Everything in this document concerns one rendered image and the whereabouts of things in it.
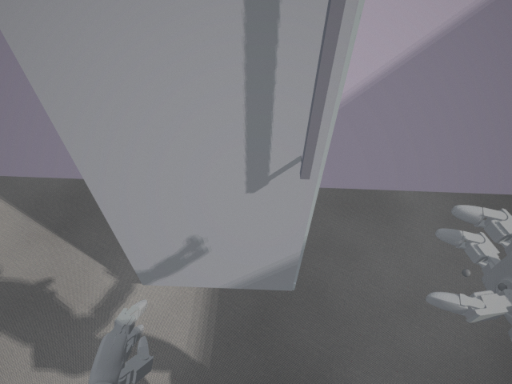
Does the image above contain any robot right hand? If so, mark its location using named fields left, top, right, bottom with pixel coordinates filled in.
left=426, top=205, right=512, bottom=325

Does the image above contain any handle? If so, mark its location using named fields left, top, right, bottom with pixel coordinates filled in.
left=300, top=0, right=346, bottom=179

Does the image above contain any robot left hand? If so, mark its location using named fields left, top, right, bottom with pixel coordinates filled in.
left=88, top=299, right=154, bottom=384

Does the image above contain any fridge door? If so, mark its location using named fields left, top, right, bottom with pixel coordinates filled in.
left=0, top=0, right=359, bottom=291

